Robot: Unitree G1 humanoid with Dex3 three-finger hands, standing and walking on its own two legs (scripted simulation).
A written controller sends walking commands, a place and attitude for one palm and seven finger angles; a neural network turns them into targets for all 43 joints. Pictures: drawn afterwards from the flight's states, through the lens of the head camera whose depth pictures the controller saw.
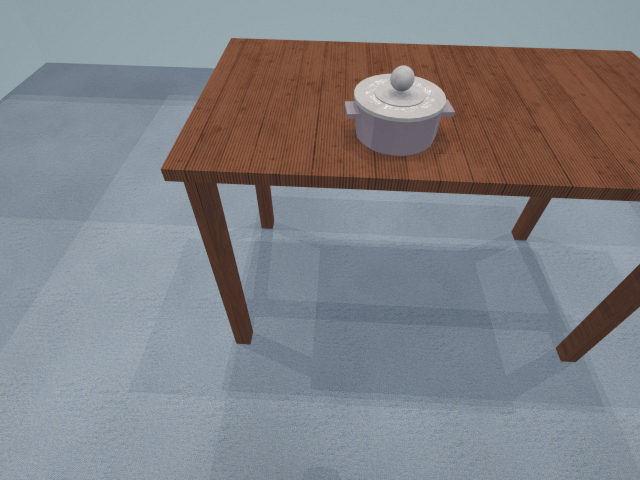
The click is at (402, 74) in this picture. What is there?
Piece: lid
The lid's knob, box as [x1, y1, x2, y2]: [390, 65, 414, 90]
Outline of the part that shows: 407,66 399,66 395,68 391,74 391,84 397,90 405,90 413,82 413,72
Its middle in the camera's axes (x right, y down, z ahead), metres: +0.16 -0.32 +0.76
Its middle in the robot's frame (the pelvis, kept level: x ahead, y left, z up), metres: +0.81 -0.11 +0.12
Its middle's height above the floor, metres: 0.90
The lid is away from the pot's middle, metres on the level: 0.00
